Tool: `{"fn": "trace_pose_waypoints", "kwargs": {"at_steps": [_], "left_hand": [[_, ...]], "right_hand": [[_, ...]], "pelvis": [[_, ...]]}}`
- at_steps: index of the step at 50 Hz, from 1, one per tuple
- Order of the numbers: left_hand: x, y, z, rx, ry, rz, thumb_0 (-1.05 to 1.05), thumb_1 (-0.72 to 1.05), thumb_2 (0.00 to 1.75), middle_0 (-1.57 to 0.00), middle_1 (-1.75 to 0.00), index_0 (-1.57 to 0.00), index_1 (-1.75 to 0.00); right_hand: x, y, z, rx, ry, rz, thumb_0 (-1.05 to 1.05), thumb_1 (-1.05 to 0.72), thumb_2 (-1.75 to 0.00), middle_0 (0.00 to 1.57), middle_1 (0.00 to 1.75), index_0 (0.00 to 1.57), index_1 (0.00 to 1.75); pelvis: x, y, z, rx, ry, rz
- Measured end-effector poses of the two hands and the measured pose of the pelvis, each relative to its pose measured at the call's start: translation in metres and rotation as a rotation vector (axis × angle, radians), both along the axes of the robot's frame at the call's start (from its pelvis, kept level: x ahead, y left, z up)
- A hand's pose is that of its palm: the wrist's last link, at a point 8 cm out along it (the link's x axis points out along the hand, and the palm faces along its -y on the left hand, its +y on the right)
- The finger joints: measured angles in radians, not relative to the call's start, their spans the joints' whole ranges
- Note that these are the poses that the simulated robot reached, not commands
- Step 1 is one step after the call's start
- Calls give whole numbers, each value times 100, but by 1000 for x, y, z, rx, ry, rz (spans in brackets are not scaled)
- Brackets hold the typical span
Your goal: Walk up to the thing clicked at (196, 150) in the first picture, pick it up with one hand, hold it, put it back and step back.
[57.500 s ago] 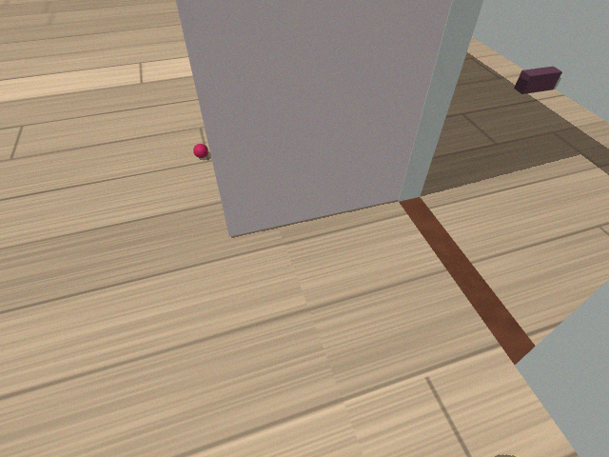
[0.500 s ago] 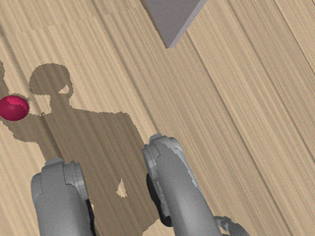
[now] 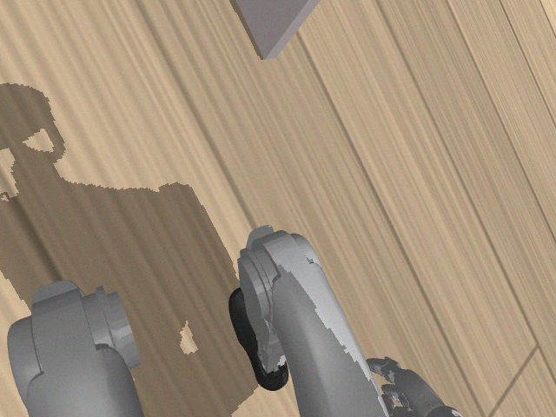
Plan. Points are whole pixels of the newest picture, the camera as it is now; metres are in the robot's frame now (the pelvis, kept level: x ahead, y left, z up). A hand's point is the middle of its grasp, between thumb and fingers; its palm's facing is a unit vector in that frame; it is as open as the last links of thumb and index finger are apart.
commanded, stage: rest palm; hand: left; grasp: from above
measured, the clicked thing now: out of the picture +0.49 +0.32 -0.28
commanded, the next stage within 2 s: close in 0.52 s
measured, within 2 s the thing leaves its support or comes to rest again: neither
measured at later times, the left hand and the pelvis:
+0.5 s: hand out of the picture +0.47 +0.33 -0.23, palm faces -0.45 -0.14 -0.88, open 13.9 cm; pelvis +0.01 +0.00 +0.00, yaw -2 degrees
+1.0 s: hand out of the picture +0.47 +0.33 -0.24, palm faces -0.42 -0.13 -0.90, open 11.9 cm; pelvis +0.00 +0.01 -0.01, yaw -4 degrees
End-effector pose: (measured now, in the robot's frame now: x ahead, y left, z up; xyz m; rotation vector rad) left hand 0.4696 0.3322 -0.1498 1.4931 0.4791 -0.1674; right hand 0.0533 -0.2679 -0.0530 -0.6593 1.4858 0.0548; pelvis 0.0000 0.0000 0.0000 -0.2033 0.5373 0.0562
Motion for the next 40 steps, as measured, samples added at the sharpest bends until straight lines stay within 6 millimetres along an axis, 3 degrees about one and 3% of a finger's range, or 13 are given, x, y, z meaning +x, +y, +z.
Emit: {"fn": "trace_pose_waypoints", "kwargs": {"at_steps": [12,29,40], "left_hand": [[27,-7,-9,10,27,80,0,-48,98,-9,-103,-10,-102],[6,2,-20,-41,55,32,0,-49,104,-10,-104,-10,-104],[8,-2,-26,-23,20,24,0,-36,99,-15,-108,-18,-106]], "right_hand": [[-8,24,-8,98,-4,-38,0,-90,-90,20,30,20,30],[-4,12,7,59,24,23,0,-90,-90,20,30,20,30],[2,17,9,63,-17,63,0,-90,-90,20,30,20,30]], "pelvis": [[9,5,0,-18,13,-20],[6,5,0,-33,-22,-25],[4,8,-3,-42,-38,-30]]}}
